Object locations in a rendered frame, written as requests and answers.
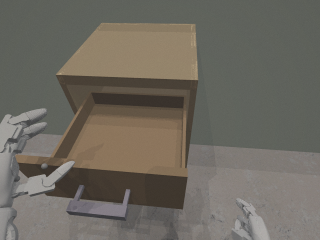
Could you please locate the drawer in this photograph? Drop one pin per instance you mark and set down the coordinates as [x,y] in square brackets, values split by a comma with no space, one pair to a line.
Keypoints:
[119,141]

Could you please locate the cabinet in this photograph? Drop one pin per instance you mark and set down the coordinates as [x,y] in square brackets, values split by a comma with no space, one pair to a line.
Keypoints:
[146,58]

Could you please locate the handle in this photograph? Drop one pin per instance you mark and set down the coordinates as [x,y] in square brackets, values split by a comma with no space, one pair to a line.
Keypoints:
[98,210]

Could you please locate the left robot forearm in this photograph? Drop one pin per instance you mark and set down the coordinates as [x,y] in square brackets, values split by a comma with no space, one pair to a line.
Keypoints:
[8,230]

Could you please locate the robot right hand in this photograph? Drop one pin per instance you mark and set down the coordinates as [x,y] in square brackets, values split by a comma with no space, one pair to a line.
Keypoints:
[254,227]

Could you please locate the robot left hand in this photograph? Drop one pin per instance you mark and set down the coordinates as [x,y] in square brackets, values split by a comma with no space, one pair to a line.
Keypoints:
[14,133]

